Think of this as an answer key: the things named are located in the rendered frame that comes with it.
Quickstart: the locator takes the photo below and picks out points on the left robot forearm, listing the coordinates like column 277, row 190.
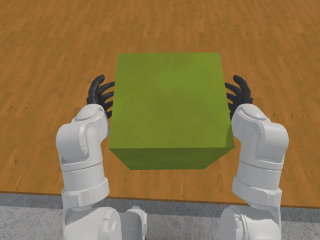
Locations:
column 79, row 148

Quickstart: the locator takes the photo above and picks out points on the left robot hand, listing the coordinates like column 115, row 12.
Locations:
column 95, row 94

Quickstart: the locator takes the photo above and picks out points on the carton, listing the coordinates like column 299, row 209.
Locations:
column 170, row 111

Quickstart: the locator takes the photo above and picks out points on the left robot upper arm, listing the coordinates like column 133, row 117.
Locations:
column 100, row 223

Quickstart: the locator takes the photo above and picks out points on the right robot forearm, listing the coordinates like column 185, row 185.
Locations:
column 263, row 148

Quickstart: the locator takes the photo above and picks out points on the right robot upper arm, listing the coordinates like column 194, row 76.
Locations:
column 248, row 223

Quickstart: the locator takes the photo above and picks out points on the robot left thigh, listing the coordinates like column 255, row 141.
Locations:
column 133, row 224

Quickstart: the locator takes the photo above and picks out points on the right robot hand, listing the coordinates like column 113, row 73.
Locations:
column 243, row 94

